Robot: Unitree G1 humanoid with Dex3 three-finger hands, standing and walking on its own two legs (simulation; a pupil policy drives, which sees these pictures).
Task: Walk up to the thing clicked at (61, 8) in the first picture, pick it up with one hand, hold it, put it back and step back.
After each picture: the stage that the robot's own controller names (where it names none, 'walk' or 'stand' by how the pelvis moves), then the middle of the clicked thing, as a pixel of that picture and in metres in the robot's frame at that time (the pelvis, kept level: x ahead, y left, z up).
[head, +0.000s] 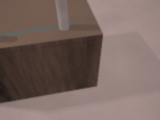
stand; (62, 11) +0.94 +0.16 -0.02
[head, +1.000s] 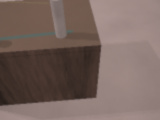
rise first; (58, 18) +0.85 +0.20 +0.00
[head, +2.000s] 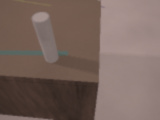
stand; (46, 40) +0.58 +0.22 +0.00
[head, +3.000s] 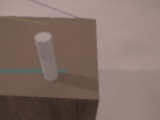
stand; (47, 58) +0.54 +0.19 -0.02
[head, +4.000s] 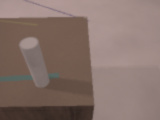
stand; (36, 65) +0.48 +0.22 -0.02
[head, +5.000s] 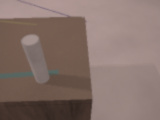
stand; (37, 61) +0.51 +0.23 -0.03
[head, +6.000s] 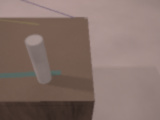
stand; (40, 61) +0.51 +0.22 -0.03
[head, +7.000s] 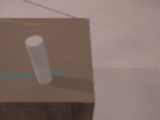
stand; (40, 62) +0.51 +0.22 -0.03
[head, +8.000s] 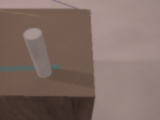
rise first; (39, 55) +0.51 +0.21 -0.02
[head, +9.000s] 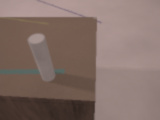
rise first; (43, 59) +0.52 +0.24 -0.02
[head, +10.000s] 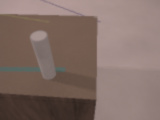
go down; (44, 57) +0.53 +0.22 -0.02
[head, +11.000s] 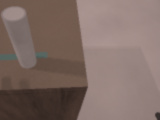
go down; (22, 41) +0.51 +0.21 +0.03
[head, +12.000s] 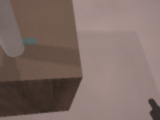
close in; (5, 26) +0.51 +0.22 +0.06
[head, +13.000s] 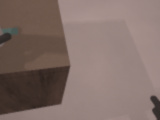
close; out of the picture +0.54 +0.24 +0.09
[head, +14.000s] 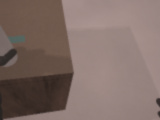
lift; out of the picture +0.47 +0.22 +0.08
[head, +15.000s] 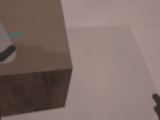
lift; out of the picture +0.48 +0.22 +0.09
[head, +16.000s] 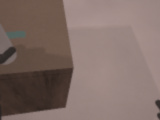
lift; out of the picture +0.47 +0.22 +0.09
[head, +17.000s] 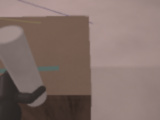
hold; (24, 72) +0.31 +0.18 +0.17
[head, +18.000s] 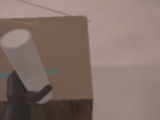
hold; (31, 72) +0.33 +0.17 +0.14
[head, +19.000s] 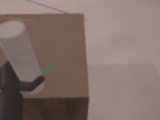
crouch; (25, 63) +0.36 +0.19 +0.14
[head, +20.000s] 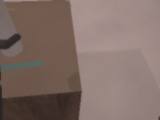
crouch; out of the picture +0.48 +0.23 +0.18
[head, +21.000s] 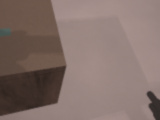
lower; out of the picture +0.53 +0.23 +0.09
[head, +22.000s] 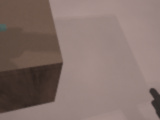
lower; out of the picture +0.54 +0.24 +0.10
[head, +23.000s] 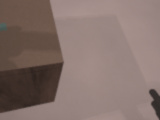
lower; out of the picture +0.54 +0.24 +0.10
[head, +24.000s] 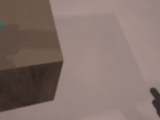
lower; out of the picture +0.54 +0.25 +0.10
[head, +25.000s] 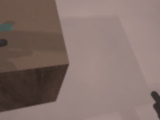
open; out of the picture +0.53 +0.23 +0.10
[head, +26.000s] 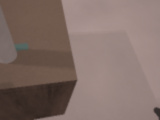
sink last; out of the picture +0.50 +0.22 +0.06
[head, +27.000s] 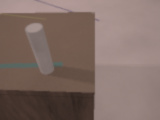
stand; (41, 51) +0.54 +0.23 +0.02
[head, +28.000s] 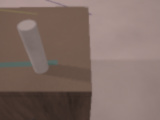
stand; (35, 49) +0.53 +0.23 +0.03
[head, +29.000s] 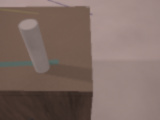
stand; (36, 48) +0.53 +0.23 +0.03
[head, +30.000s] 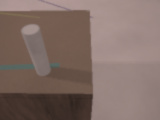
stand; (38, 52) +0.53 +0.22 +0.01
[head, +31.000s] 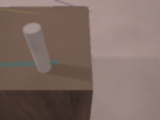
walk; (39, 50) +0.54 +0.22 -0.02
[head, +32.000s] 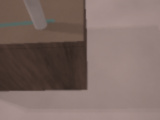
walk; (33, 6) +0.76 +0.28 +0.01
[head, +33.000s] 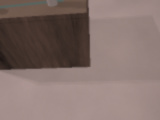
walk; out of the picture +1.07 +0.26 +0.00
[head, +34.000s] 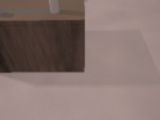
stand; out of the picture +1.17 +0.25 -0.02
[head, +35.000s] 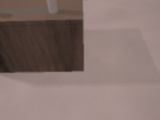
stand; out of the picture +1.17 +0.26 -0.03
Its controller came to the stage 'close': yes
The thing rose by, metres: 0.21
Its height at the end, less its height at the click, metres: +0.00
